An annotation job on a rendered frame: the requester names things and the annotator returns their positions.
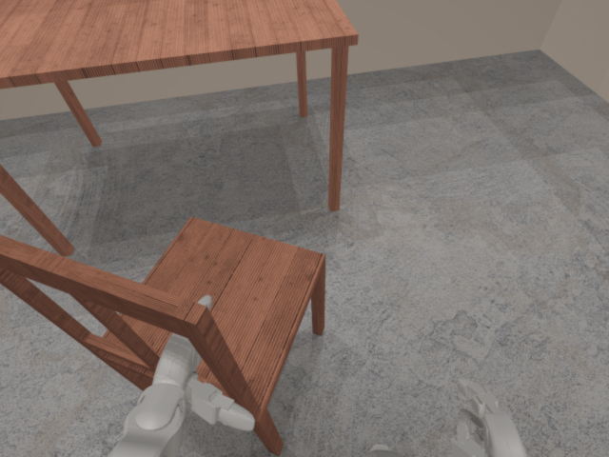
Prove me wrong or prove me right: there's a chair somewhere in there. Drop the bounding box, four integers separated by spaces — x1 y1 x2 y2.
0 217 325 456

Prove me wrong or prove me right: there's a table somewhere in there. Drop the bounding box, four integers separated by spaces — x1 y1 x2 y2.
0 0 359 257

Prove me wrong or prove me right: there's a left robot forearm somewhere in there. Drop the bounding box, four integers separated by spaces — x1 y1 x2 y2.
107 383 187 457

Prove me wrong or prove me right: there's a right robot hand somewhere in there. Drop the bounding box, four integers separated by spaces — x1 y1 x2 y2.
451 376 527 457

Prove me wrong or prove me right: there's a right robot shin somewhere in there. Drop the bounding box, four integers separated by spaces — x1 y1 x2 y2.
369 445 389 452

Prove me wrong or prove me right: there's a left robot hand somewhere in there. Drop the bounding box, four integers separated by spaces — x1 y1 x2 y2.
152 295 255 431

